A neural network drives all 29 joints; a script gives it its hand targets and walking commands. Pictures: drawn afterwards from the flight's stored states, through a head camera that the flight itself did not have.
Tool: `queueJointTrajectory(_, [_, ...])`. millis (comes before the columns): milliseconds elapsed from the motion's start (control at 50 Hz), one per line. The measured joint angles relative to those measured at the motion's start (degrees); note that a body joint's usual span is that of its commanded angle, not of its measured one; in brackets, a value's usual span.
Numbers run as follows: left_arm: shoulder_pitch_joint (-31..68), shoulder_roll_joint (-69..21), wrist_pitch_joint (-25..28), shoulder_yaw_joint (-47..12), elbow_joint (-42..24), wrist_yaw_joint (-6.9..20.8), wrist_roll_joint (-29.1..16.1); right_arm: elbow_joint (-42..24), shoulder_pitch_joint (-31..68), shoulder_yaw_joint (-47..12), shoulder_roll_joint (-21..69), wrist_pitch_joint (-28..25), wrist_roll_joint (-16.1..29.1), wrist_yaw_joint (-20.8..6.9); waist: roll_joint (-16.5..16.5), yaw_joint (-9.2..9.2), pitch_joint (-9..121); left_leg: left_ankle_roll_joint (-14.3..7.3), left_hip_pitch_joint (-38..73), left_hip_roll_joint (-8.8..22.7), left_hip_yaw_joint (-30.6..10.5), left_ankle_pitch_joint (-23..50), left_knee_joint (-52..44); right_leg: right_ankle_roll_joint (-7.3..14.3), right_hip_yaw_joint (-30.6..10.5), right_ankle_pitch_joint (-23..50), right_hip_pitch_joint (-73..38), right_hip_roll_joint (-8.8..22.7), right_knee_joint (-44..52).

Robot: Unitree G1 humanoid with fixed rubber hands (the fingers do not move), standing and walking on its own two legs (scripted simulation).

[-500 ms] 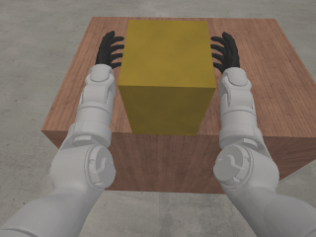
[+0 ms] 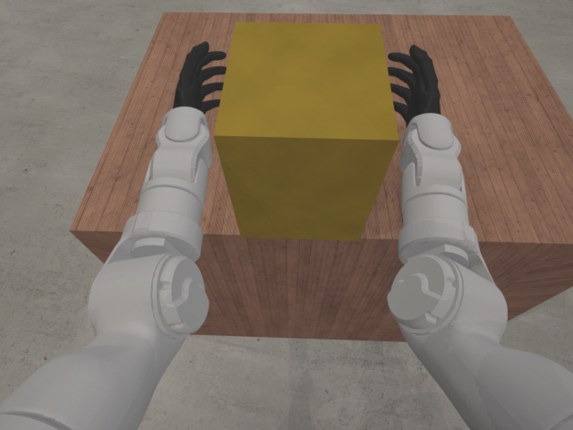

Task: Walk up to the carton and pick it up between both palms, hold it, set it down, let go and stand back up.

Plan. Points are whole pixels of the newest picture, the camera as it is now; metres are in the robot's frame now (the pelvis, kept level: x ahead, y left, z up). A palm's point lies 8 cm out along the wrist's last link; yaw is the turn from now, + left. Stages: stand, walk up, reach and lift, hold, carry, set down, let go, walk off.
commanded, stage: set down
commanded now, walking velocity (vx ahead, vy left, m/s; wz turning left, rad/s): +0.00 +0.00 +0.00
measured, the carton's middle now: (303, 142) +0.51 -0.02 +0.07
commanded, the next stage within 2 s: none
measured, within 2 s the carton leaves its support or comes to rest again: neither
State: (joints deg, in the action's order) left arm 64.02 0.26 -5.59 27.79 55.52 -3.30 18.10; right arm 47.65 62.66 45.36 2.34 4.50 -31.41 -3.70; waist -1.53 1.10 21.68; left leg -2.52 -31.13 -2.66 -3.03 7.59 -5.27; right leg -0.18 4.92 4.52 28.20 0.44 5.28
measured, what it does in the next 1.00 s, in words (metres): stands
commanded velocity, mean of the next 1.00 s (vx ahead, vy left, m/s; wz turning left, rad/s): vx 0.00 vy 0.00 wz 0.00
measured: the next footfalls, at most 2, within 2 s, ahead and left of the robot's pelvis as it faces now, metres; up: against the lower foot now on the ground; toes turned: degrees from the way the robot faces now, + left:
none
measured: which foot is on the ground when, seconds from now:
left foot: down 0.00-1.00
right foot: down 0.00-1.00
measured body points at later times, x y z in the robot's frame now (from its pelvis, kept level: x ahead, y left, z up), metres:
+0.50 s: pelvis +0.01 +0.00 +0.00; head +0.10 -0.01 +0.44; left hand +0.51 +0.13 +0.15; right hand +0.51 -0.16 +0.14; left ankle +0.00 +0.09 -0.74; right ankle -0.03 -0.12 -0.74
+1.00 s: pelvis +0.01 +0.00 +0.00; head +0.10 +0.00 +0.44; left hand +0.51 +0.13 +0.15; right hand +0.50 -0.16 +0.14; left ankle +0.00 +0.09 -0.74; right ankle -0.03 -0.12 -0.74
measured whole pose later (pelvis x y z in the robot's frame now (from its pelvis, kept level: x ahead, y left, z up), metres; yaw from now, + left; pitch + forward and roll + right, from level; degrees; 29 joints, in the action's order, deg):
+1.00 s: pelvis +0.01 +0.00 +0.00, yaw +0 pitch +32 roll -1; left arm 64.4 1.0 2.0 29.4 59.3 -2.8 17.8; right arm 48.7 62.6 46.2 2.5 0.2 -30.5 -3.9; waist -1.4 0.8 23.4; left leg -2.6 -34.1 -2.8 -2.8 7.5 -5.3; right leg -0.3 4.8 4.5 31.2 0.6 5.3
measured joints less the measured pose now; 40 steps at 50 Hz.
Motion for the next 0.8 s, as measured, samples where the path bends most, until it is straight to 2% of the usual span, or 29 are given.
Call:
queueJointTrajectory(220, [0.3, 0.5, 2.9, -0.4, 1.6, -0.4, -1.7, 0.6, 0.0, 0.3, -0.1, -1.4, 0.5, 0.1, 1.0, -0.74, 0.7, 0.2, -1.2, 0.0, -0.1, -0.6, 0.1, 0.0, 0.1, -0.6, 1.1, 0.0, 0.0])
queueJointTrajectory(320, [0.2, 0.8, 4.6, -0.4, 0.9, -0.3, -2.0, 1.2, 0.2, -1.2, -0.3, -3.7, 2.7, 1.0, 0.7, -0.54, 0.3, 0.1, -1.7, 0.0, 0.3, -0.6, 0.1, 0.0, -0.3, -0.4, 1.8, 0.0, 0.0])
queueJointTrajectory(460, [0.2, 0.7, 6.6, 0.5, 2.7, -0.2, -1.4, 0.9, -0.2, -1.1, 0.1, -4.4, 1.9, 1.4, 0.3, 0.09, 1.1, -0.1, -2.4, 0.0, 0.6, -0.4, 0.1, -0.2, -0.6, -0.1, 2.6, 0.1, 0.0])
queueJointTrajectory(600, [0.4, 1.0, 7.3, 0.5, 4.4, -0.5, -1.1, 1.9, 0.0, 0.3, -0.2, -4.5, 1.1, 0.4, 0.1, -0.08, 1.9, 0.0, -2.9, -0.1, 0.4, -0.2, 0.0, -0.1, -0.3, 0.0, 3.0, 0.1, 0.0])
queueJointTrajectory(800, [0.2, 0.8, 7.1, 1.3, 3.8, 0.5, -0.5, 1.0, -0.3, 0.9, 0.3, -3.8, 0.8, -0.1, 0.5, -0.51, 1.9, 0.0, -2.7, 0.0, 0.2, -0.3, 0.0, 0.0, -0.1, -0.2, 2.7, 0.0, 0.1])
